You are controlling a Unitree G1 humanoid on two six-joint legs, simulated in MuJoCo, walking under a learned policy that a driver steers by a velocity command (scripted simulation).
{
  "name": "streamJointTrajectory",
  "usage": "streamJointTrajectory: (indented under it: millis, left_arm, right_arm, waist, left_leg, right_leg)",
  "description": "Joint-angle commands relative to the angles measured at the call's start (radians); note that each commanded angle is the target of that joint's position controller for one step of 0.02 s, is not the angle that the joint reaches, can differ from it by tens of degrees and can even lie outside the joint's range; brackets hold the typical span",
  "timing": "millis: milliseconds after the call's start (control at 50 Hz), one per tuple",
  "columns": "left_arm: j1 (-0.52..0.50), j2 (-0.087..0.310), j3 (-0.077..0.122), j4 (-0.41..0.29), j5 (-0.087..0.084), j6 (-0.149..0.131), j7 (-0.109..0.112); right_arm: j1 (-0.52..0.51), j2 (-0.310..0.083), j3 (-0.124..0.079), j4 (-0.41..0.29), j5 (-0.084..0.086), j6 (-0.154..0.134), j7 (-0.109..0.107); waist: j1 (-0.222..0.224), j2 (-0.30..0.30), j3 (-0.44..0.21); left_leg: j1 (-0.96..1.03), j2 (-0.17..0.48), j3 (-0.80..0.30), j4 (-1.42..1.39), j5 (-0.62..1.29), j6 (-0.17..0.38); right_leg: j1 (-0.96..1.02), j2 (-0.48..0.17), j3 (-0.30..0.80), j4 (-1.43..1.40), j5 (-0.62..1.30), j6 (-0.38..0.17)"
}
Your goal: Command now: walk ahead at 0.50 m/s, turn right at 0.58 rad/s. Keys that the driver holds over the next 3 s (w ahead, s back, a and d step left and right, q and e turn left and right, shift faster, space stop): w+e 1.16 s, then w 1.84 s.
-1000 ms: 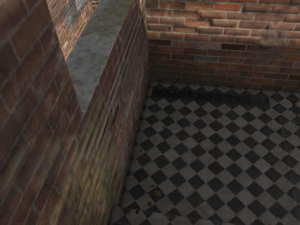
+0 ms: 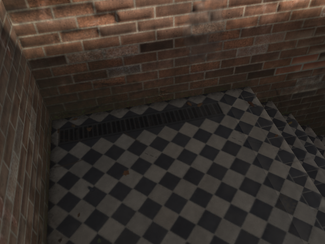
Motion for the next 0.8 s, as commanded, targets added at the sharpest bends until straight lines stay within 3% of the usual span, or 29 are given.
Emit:
streamJointTrajectory:
  millis: [20, 40, 60, 80, 100, 120, 140, 160, 180, 200, 220, 240, 260, 280, 320, 380, 400, 420, 440, 480, 500, 520, 540, 560, 580, 620, 680, 740, 800]
  left_arm:
    - [0.011, 0.225, 0.062, -0.068, -0.007, 0.022, 0.007]
    - [-0.018, 0.232, 0.071, -0.074, 0.023, 0.037, -0.036]
    - [-0.118, 0.226, 0.069, -0.156, 0.019, 0.036, -0.062]
    - [-0.04, 0.112, 0.057, -0.156, -0.024, 0.04, -0.099]
    - [0.057, 0.065, 0.045, -0.17, -0.079, 0.028, -0.12]
    - [-0.028, 0.107, 0.056, -0.203, -0.069, 0.031, -0.122]
    - [-0.096, 0.178, 0.081, -0.217, -0.051, 0.037, -0.116]
    - [-0.142, 0.192, 0.088, -0.22, -0.033, 0.034, -0.104]
    - [-0.197, 0.121, 0.057, -0.228, 0.011, 0.026, -0.101]
    - [-0.255, 0.11, 0.054, -0.232, 0.009, 0.014, -0.105]
    - [-0.328, 0.104, 0.058, -0.23, 0.025, 0.02, -0.115]
    - [-0.303, 0.052, 0.039, -0.211, 0.038, 0.033, -0.139]
    - [-0.305, 0.065, 0.024, -0.22, 0.031, 0.033, -0.159]
    - [-0.347, 0.138, 0.032, -0.21, 0.041, 0.018, -0.148]
    - [-0.456, 0.174, 0.039, -0.236, 0.017, 0.013, -0.113]
    - [-0.653, 0.265, 0.059, -0.291, 0.011, 0.044, -0.093]
    - [-0.827, 0.123, 0.02, -0.366, -0.248, 0.051, -0.07]
    - [-0.71, 0.097, 0.007, -0.335, -0.273, 0.054, -0.065]
    - [-0.596, 0.144, 0.024, -0.291, -0.241, 0.048, -0.064]
    - [-0.215, 0.2, 0.071, -0.152, -0.144, 0.067, -0.056]
    - [0.018, 0.258, 0.084, -0.086, -0.12, 0.091, -0.037]
    - [0.071, 0.305, 0.097, -0.085, -0.116, 0.104, -0.015]
    - [0.058, 0.299, 0.102, -0.103, -0.111, 0.132, 0.02]
    - [-0.026, 0.362, 0.127, -0.097, -0.115, 0.128, 0.047]
    - [-0.259, 0.297, 0.109, -0.193, -0.096, 0.132, 0.066]
    - [-0.497, 0.252, 0.088, -0.29, -0.069, 0.12, 0.077]
    - [-0.494, 0.261, 0.119, -0.329, -0.117, 0.094, 0.095]
    - [-0.351, 0.237, 0.133, -0.301, -0.12, 0.103, 0.097]
    - [-0.288, 0.138, 0.118, -0.271, -0.133, 0.083, 0.086]
  right_arm:
    - [0.033, -0.08, -0.033, -0.02, 0.045, -0.02, 0.002]
    - [0.26, -0.12, -0.061, 0.065, 0.052, -0.027, -0.007]
    - [0.573, -0.194, -0.097, 0.154, 0.032, -0.051, -0.027]
    - [0.771, -0.254, -0.126, 0.212, 0.005, -0.06, -0.018]
    - [0.595, -0.292, -0.136, 0.126, -0.001, -0.049, 0.003]
    - [0.473, -0.235, -0.135, 0.089, -0.017, -0.04, -0.006]
    - [0.431, -0.174, -0.106, 0.118, 0.013, -0.023, -0.008]
    - [0.38, -0.034, -0.058, 0.122, 0.024, -0.01, -0.01]
    - [0.277, 0.136, 0.01, 0.097, -0.014, -0.025, -0.034]
    - [0.216, 0.071, 0.007, 0.095, 0.0, -0.054, -0.053]
    - [0.157, 0.064, 0.019, 0.082, 0.011, -0.083, -0.063]
    - [0.209, -0.021, 0.01, 0.127, 0.008, -0.102, -0.065]
    - [0.253, -0.035, 0.013, 0.172, 0.003, -0.112, -0.083]
    - [0.281, -0.052, 0.008, 0.126, 0.028, -0.132, -0.104]
    - [0.37, -0.121, 0.004, 0.154, 0.022, -0.137, -0.083]
    - [0.523, -0.177, -0.01, 0.209, 0.086, -0.105, -0.076]
    - [0.546, 0.009, -0.007, 0.222, 0.182, -0.024, -0.129]
    - [0.466, -0.059, -0.015, 0.216, 0.152, 0.008, -0.147]
    - [0.453, -0.061, -0.022, 0.215, 0.134, 0.017, -0.146]
    - [0.398, -0.025, -0.031, 0.198, 0.112, 0.005, -0.115]
    - [0.345, 0.005, -0.029, 0.143, 0.089, -0.016, -0.103]
    - [0.323, -0.053, -0.022, 0.034, 0.148, -0.038, -0.091]
    - [0.266, -0.114, -0.037, -0.012, 0.167, -0.062, -0.083]
    - [0.276, -0.058, -0.024, -0.068, 0.205, -0.07, -0.084]
    - [0.17, -0.04, -0.03, -0.076, 0.179, -0.036, -0.116]
    - [0.202, -0.01, -0.044, -0.085, 0.119, 0.017, -0.139]
    - [0.191, -0.029, -0.066, -0.087, 0.095, 0.011, -0.133]
    - [0.082, -0.034, -0.081, -0.102, 0.131, 0.02, -0.121]
    - [0.215, -0.052, -0.106, -0.062, 0.136, 0.003, -0.114]
  waist:
    - [-0.047, -0.07, 0.104]
    - [-0.163, -0.042, 0.091]
    - [-0.286, 0.035, 0.049]
    - [-0.289, 0.226, -0.095]
    - [-0.191, 0.123, -0.142]
    - [-0.218, 0.022, -0.049]
    - [-0.198, -0.004, 0.044]
    - [-0.141, -0.05, 0.13]
    - [-0.089, -0.124, 0.226]
    - [-0.052, -0.136, 0.276]
    - [-0.064, -0.102, 0.215]
    - [-0.035, 0.013, 0.158]
    - [-0.048, -0.049, 0.173]
    - [-0.101, -0.13, 0.164]
    - [-0.117, -0.08, 0.128]
    - [-0.195, -0.062, 0.293]
    - [-0.307, -0.18, 0.279]
    - [-0.241, -0.099, 0.282]
    - [-0.203, -0.037, 0.227]
    - [-0.012, -0.157, 0.034]
    - [0.084, -0.289, -0.124]
    - [0.118, -0.343, -0.338]
    - [0.128, -0.24, -0.412]
    - [0.014, -0.146, -0.391]
    - [-0.058, 0.074, -0.158]
    - [-0.213, 0.044, 0.02]
    - [-0.223, -0.085, -0.011]
    - [-0.165, -0.154, -0.014]
    - [-0.232, -0.165, -0.034]
  left_leg:
    - [0.186, -0.045, 0.066, -0.27, -0.121, 0.042]
    - [0.456, -0.046, 0.085, -0.37, -0.05, 0.058]
    - [0.781, 0.005, 0.086, -0.389, 0.09, 0.117]
    - [1.188, 0.205, -0.041, -0.014, 0.639, 0.302]
    - [1.196, 0.351, -0.181, 0.073, 0.913, 0.39]
    - [1.068, 0.365, -0.212, 0.023, 0.598, 0.387]
    - [0.821, 0.35, -0.284, -0.055, 0.092, 0.383]
    - [0.583, 0.312, -0.291, -0.1, -0.222, 0.362]
    - [0.307, 0.278, -0.177, -0.164, -0.249, 0.285]
    - [0.062, 0.19, -0.049, -0.204, -0.203, 0.252]
    - [-0.221, 0.106, 0.068, -0.208, -0.359, 0.266]
    - [-0.36, 0.074, 0.092, -0.18, -0.401, 0.229]
    - [-0.245, 0.098, 0.029, -0.09, -0.453, 0.21]
    - [-0.137, 0.017, 0.134, -0.015, -0.517, 0.132]
    - [-0.224, 0.012, 0.13, 0.064, -0.57, 0.086]
    - [0.304, 0.16, -0.072, 0.123, -0.337, 0.105]
    - [0.421, 0.082, -0.089, 0.263, -0.364, 0.087]
    - [0.434, 0.102, -0.091, 0.383, -0.364, 0.094]
    - [0.39, 0.089, -0.042, 0.509, -0.235, 0.082]
    - [-0.062, -0.028, 0.129, 0.998, -0.307, 0.03]
    - [-0.497, -0.097, 0.161, 1.407, -1.045, -0.021]
    - [-0.783, -0.02, -0.016, 1.482, -1.102, -0.057]
    - [-0.803, 0.031, -0.066, 1.418, -1.09, -0.053]
    - [-0.816, 0.063, -0.129, 1.165, -0.819, -0.005]
    - [-0.716, 0.048, -0.031, 0.938, -0.597, 0.006]
    - [-0.363, 0.092, -0.08, 0.704, -0.611, -0.072]
    - [0.063, 0.048, -0.006, 0.261, -0.367, -0.073]
    - [0.141, -0.027, 0.064, 0.115, -0.302, -0.067]
    - [0.362, -0.052, 0.106, 0.049, -0.533, -0.03]
  right_leg:
    - [-0.009, -0.156, 0.391, -0.076, 0.705, -0.174]
    - [-0.122, -0.099, 0.346, 0.095, 0.737, -0.145]
    - [-0.331, -0.025, 0.279, 0.399, 0.83, -0.082]
    - [-0.768, 0.1, 0.161, 0.953, 0.111, -0.014]
    - [-1.011, 0.036, 0.07, 1.053, 0.19, -0.034]
    - [-1.126, -0.062, 0.052, 0.948, 0.27, -0.019]
    - [-1.143, -0.108, 0.085, 0.934, 0.355, -0.02]
    - [-1.132, -0.161, 0.114, 0.846, 0.471, -0.047]
    - [-1.014, -0.282, 0.192, 0.406, 0.799, -0.081]
    - [-0.797, -0.289, 0.122, 0.128, 0.996, -0.069]
    - [-0.424, -0.284, 0.052, -0.106, 1.244, -0.083]
    - [-0.22, -0.244, -0.008, 0.08, 1.327, -0.05]
    - [-0.364, -0.268, 0.083, 0.043, 1.397, -0.035]
    - [-0.347, -0.251, 0.044, -0.311, 1.611, -0.027]
    - [-0.007, -0.175, -0.069, -0.349, 1.57, 0.003]
    - [-0.434, -0.231, -0.016, -0.602, 1.207, 0.025]
    - [-0.57, -0.127, 0.006, -0.723, 1.243, 0.043]
    - [-0.504, -0.195, 0.075, -0.894, 1.256, 0.017]
    - [-0.326, -0.193, 0.019, -0.962, 1.288, 0.003]
    - [0.428, -0.148, -0.065, -0.927, 1.516, -0.106]
    - [0.922, -0.353, 0.153, -0.613, 1.832, -0.248]
    - [1.207, -0.49, 0.393, -0.484, 1.596, -0.396]
    - [1.151, -0.482, 0.46, -0.568, 1.287, -0.405]
    - [0.994, -0.537, 0.596, -0.691, 0.762, -0.375]
    - [0.569, -0.483, 0.595, -0.864, 0.626, -0.286]
    - [-0.065, -0.472, 0.618, -0.916, 0.752, -0.288]
    - [-0.327, -0.205, 0.283, -0.867, 0.757, -0.183]
    - [-0.27, -0.185, 0.277, -0.822, 0.645, -0.165]
    - [-0.308, -0.111, 0.273, -0.628, 0.345, -0.104]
